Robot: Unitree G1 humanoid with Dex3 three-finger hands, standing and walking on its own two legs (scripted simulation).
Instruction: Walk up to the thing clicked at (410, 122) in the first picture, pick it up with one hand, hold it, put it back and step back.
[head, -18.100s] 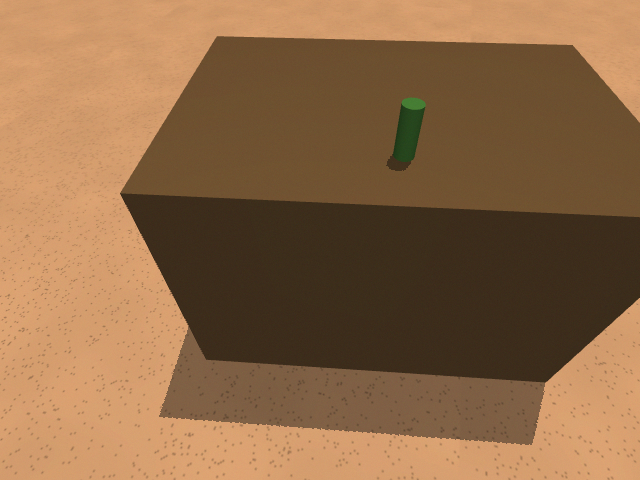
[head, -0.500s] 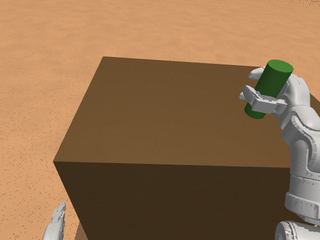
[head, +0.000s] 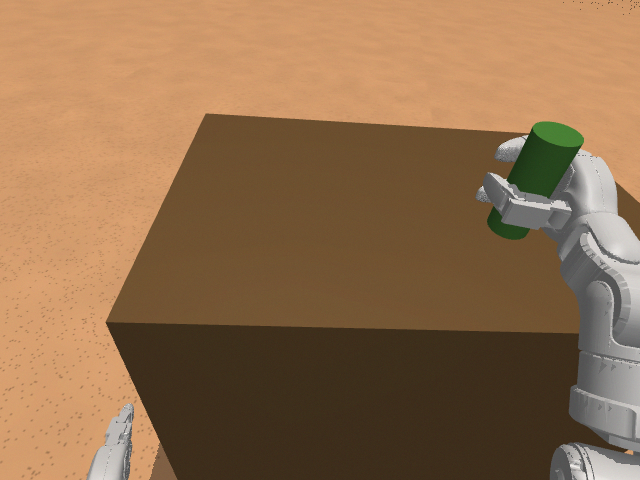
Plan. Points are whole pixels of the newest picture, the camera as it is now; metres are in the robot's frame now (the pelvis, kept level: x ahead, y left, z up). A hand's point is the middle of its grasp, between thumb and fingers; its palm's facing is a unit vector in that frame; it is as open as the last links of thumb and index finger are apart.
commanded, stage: crouch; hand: right
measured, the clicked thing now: (529, 184) +0.34 -0.19 +0.27
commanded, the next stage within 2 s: lower in 1.40 s
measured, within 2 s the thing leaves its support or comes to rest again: neither
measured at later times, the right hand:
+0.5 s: hand (481, 205) +0.41 -0.19 +0.19, palm faces +0.19 +0.98 +0.01, open 5.8 cm
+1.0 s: hand (468, 204) +0.47 -0.20 +0.15, palm faces +0.18 +0.98 +0.00, open 5.8 cm
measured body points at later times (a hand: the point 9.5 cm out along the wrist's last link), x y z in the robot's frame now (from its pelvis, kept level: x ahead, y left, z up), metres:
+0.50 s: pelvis -0.01 +0.00 +0.00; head -0.01 +0.02 +0.45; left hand +0.14 +0.27 -0.08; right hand +0.40 -0.24 +0.20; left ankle +0.02 +0.13 -0.73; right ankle +0.01 -0.14 -0.73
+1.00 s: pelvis +0.01 -0.01 -0.01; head +0.04 +0.00 +0.44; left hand +0.14 +0.27 -0.08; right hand +0.46 -0.26 +0.15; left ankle +0.02 +0.13 -0.73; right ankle +0.01 -0.14 -0.73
